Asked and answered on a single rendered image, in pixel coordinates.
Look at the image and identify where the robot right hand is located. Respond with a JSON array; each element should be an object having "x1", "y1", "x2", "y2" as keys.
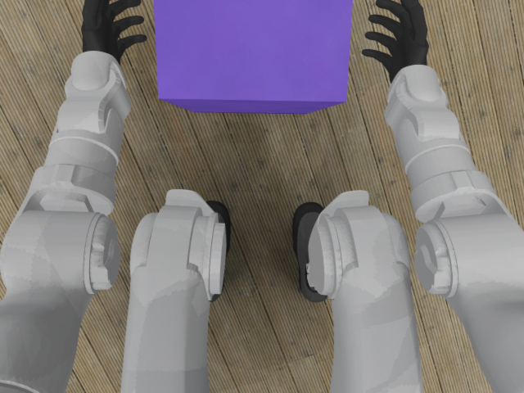
[{"x1": 362, "y1": 0, "x2": 429, "y2": 83}]

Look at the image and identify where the right robot upper arm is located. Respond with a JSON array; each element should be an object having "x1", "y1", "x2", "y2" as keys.
[{"x1": 414, "y1": 213, "x2": 524, "y2": 393}]

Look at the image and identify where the left robot forearm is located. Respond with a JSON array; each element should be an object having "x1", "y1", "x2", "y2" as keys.
[{"x1": 0, "y1": 51, "x2": 132, "y2": 288}]

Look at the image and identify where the right robot forearm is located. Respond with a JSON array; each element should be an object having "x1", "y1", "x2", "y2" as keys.
[{"x1": 384, "y1": 65, "x2": 524, "y2": 236}]

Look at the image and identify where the robot right thigh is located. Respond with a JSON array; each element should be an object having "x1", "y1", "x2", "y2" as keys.
[{"x1": 310, "y1": 206, "x2": 424, "y2": 393}]

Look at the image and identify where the robot left hand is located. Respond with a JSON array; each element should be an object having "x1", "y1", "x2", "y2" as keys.
[{"x1": 81, "y1": 0, "x2": 147, "y2": 64}]

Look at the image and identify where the robot right foot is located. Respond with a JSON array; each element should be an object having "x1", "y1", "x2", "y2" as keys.
[{"x1": 292, "y1": 202, "x2": 328, "y2": 302}]

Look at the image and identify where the carton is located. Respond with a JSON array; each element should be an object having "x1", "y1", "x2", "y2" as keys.
[{"x1": 154, "y1": 0, "x2": 353, "y2": 114}]

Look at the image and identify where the left robot upper arm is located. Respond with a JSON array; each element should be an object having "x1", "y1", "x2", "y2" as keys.
[{"x1": 0, "y1": 210, "x2": 120, "y2": 393}]

